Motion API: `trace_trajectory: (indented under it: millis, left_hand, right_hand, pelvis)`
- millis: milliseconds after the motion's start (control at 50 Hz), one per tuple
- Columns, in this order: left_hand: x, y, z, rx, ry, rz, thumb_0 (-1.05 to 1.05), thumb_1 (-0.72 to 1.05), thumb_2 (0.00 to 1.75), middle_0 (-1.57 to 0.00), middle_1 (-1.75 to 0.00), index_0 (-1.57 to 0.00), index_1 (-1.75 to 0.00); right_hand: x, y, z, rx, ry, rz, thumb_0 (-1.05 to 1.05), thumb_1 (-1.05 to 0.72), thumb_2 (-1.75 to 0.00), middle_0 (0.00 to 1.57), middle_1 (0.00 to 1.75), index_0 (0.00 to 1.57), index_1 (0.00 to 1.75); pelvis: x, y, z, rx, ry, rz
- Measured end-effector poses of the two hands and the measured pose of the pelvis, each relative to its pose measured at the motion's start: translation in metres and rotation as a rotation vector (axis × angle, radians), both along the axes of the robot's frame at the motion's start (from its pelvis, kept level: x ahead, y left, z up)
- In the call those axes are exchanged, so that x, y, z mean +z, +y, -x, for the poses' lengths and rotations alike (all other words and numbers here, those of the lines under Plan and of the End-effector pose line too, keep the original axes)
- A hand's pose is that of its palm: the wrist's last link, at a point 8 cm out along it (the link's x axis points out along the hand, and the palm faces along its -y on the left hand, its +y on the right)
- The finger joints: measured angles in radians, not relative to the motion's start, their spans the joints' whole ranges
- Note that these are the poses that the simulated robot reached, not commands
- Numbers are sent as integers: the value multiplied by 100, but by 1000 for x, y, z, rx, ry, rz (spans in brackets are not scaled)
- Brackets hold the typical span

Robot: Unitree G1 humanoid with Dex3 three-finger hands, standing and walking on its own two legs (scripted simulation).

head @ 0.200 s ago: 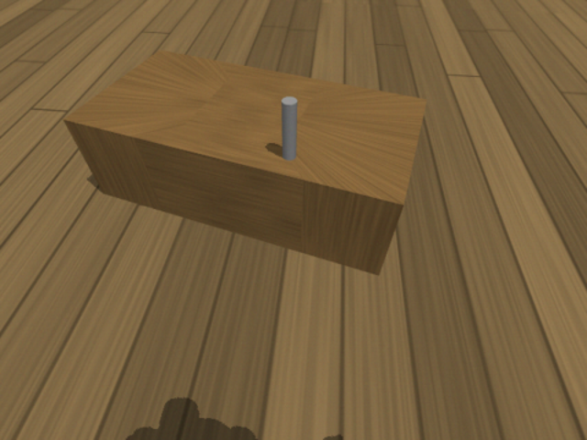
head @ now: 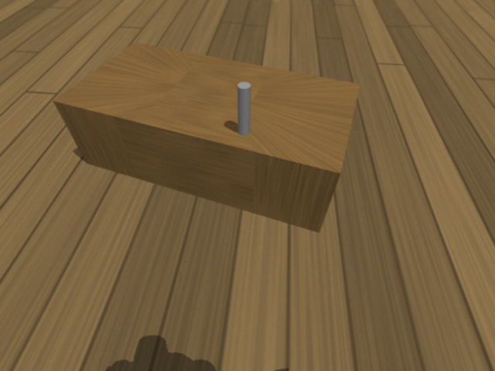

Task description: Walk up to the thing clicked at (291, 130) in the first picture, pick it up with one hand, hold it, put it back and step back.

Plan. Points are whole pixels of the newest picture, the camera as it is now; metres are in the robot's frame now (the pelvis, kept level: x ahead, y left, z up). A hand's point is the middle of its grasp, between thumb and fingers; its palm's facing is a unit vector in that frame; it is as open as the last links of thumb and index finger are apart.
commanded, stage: stand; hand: left
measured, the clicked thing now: (244, 110) +1.10 +0.00 -0.25
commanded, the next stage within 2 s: walk up in 0.92 s
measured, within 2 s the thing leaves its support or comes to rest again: neither
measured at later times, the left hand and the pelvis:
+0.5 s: hand out of the picture +0.08 +0.25 -0.16, palm faces -0.02 -0.94 -0.34, open 7.4 cm; pelvis +0.01 +0.00 +0.00, yaw +0 degrees
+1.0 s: hand out of the picture +0.07 +0.26 -0.15, palm faces -0.05 -0.94 -0.34, open 7.4 cm; pelvis +0.01 +0.01 +0.00, yaw -2 degrees
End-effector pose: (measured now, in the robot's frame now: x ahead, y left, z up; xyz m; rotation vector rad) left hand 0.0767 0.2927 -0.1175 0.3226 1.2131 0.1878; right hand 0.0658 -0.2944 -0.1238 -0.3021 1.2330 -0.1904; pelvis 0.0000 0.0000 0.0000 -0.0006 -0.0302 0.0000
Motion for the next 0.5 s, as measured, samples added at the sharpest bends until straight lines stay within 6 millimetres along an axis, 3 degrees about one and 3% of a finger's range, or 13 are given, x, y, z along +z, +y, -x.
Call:
trace_trajectory:
  millis: [500]
  left_hand:
    - [0,6,1,11,13,-1,0,90,90,-20,-30,-21,-30]
  right_hand:
    - [3,3,-9,4,-7,6,0,-91,-89,20,30,20,30]
  pelvis:
    - [1,4,-6,1,-2,1]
